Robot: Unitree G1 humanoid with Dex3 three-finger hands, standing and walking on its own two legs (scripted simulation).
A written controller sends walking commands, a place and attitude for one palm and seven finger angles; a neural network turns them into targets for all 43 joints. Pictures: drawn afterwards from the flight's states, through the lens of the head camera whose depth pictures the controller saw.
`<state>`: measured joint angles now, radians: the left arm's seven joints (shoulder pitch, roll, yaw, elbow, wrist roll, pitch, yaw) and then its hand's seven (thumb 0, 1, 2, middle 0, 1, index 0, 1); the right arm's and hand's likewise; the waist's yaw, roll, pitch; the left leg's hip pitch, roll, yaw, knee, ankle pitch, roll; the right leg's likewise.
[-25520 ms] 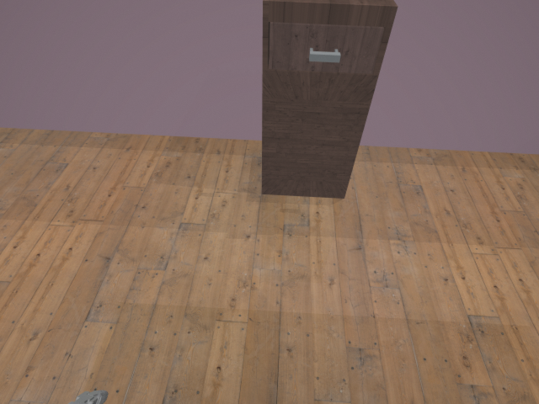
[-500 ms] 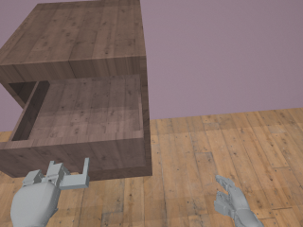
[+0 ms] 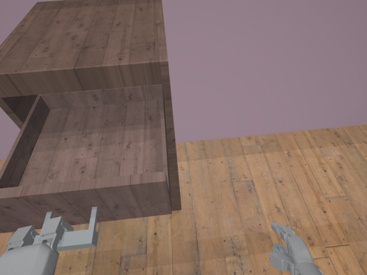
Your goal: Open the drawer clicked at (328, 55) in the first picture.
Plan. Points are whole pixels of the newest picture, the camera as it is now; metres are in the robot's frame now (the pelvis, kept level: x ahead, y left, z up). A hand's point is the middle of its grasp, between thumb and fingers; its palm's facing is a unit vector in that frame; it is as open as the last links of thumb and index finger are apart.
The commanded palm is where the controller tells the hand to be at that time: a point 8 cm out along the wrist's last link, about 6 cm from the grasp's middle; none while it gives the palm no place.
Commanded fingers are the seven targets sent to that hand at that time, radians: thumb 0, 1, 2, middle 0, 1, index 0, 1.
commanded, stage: pull the drawer open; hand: left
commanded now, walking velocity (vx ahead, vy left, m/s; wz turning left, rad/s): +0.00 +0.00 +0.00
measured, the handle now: (69, 228) +0.19 +0.25 +0.04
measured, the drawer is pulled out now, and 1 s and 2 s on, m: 0.28 0.28 0.28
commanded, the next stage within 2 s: open the thumb to release the handle in 0.26 s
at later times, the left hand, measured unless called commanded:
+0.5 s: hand (43, 268) +0.13 +0.27 +0.02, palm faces +0.01 -0.04 -1.00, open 6.2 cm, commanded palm +0.10 +0.26 +0.07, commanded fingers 0.00 0.34 0.66 -0.36 -1.29 -0.36 -1.29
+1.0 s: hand (43, 267) +0.13 +0.28 +0.02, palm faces +0.00 -0.08 -1.00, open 13.4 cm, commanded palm +0.10 +0.26 +0.07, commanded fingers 0.00 -0.50 0.30 -0.30 -1.20 -0.30 -1.20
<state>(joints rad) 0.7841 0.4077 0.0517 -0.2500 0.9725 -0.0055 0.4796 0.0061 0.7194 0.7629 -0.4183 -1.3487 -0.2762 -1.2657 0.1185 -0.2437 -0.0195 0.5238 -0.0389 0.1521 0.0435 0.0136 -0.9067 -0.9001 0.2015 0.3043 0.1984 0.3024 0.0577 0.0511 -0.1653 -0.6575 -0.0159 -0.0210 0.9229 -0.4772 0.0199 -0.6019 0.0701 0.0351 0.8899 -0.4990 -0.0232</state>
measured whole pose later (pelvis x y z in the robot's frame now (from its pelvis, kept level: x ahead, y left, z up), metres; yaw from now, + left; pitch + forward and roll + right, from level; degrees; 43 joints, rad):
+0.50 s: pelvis -0.02 -0.01 +0.00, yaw +2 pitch +10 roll -1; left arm 0.58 0.40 0.06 -0.10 0.99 0.01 0.45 0.00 0.66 0.79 -0.41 -1.34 -0.34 -1.30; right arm 0.12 -0.24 -0.01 0.55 -0.04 0.12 -0.01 0.01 -0.91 -0.90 0.20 0.30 0.20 0.30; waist 0.08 0.06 -0.14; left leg -0.64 -0.03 -0.05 0.91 -0.44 0.00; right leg -0.58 0.06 0.00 0.89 -0.48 -0.04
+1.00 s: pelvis -0.02 -0.01 +0.01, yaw +3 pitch +10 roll -1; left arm 0.53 0.39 0.05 -0.08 0.99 -0.01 0.41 0.00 -0.43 0.33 -0.32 -1.21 -0.32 -1.21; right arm 0.12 -0.23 -0.02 0.58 -0.04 0.10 -0.02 0.01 -0.91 -0.90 0.20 0.30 0.20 0.30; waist 0.09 0.06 -0.13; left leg -0.62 -0.03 -0.06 0.88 -0.42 0.01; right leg -0.56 0.05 -0.01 0.85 -0.46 -0.03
